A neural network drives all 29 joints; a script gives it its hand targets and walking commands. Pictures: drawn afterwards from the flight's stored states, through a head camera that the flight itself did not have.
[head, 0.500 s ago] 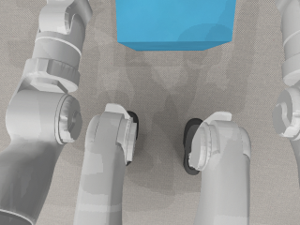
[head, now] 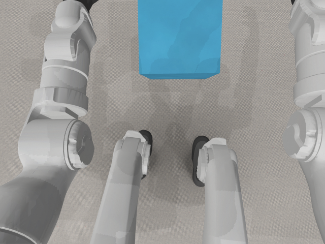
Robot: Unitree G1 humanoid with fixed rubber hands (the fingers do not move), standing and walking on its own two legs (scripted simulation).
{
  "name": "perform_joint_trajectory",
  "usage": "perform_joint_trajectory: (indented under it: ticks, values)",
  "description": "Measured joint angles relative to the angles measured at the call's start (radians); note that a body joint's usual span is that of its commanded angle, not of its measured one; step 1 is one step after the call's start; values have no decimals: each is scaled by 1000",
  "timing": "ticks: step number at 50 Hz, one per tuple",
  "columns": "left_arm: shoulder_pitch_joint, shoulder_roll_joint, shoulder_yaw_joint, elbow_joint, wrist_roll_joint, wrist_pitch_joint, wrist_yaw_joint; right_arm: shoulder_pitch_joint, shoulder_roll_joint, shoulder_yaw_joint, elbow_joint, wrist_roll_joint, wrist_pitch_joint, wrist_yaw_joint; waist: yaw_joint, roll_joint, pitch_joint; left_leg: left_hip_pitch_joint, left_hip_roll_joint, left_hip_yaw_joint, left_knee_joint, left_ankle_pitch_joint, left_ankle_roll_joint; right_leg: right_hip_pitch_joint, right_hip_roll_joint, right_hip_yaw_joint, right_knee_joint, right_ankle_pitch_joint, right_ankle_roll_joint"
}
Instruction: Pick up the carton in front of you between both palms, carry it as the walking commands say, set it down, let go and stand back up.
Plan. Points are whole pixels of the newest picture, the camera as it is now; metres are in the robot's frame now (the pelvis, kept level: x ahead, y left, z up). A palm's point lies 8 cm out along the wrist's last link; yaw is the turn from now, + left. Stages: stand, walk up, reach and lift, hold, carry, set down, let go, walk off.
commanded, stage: set down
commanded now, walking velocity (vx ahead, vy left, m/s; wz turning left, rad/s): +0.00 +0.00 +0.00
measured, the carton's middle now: (178, 44) +0.55 +0.00 -0.39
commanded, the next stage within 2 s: let go in 0.34 s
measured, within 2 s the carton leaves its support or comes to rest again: neither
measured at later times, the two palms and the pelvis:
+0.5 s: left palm out of the picture +0.53 +0.19 +0.03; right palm out of the picture +0.56 -0.21 +0.03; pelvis +0.03 +0.00 +0.14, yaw -2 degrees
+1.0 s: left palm out of the picture +0.37 +0.23 +0.14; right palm out of the picture +0.38 -0.22 +0.13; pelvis +0.08 +0.01 +0.23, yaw -2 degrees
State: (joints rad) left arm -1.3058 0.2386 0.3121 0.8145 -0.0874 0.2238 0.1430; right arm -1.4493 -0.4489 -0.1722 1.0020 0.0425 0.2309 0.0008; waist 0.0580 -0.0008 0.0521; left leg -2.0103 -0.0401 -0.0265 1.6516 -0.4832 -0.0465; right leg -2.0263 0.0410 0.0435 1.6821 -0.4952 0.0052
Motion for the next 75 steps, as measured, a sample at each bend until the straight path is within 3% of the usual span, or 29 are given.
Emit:
perform_joint_trajectory:
  ticks: [20,28,35,41,59,66,75]
  values:
    - [127,-62,66,-45,107,-8,-51,111,48,-113,-2,-110,-24,65,4,-12,-71,342,18,-2,-470,140,11,343,-1,10,-477,145,1]
    - [332,-78,43,-121,202,-30,-126,340,157,-151,-151,-196,-31,24,-19,-8,-89,504,28,-5,-637,183,18,509,0,10,-653,194,2]
    - [619,-71,-37,-207,197,-66,-184,677,225,-104,-324,-164,-66,2,-21,5,-98,706,32,-2,-763,197,28,716,-1,15,-790,213,5]
    - [820,-67,-84,-227,159,-116,-210,888,239,-67,-368,-139,-118,19,-18,13,-118,879,27,0,-852,205,34,890,-10,18,-879,219,9]
    - [1405,-50,-245,-345,78,-224,-207,1469,244,63,-468,-62,-237,38,-24,21,-58,1498,24,-14,-1106,222,40,1517,-26,7,-1139,232,5]
    - [1529,-31,-270,-376,80,-200,-215,1630,242,103,-527,-51,-214,47,-38,13,-19,1741,26,-22,-1205,233,40,1761,-29,0,-1235,241,0]
    - [1523,-27,-267,-383,102,-118,-220,1679,238,125,-570,-51,-128,76,-59,-4,30,1892,30,-23,-1218,217,39,1914,-25,-1,-1252,227,-4]
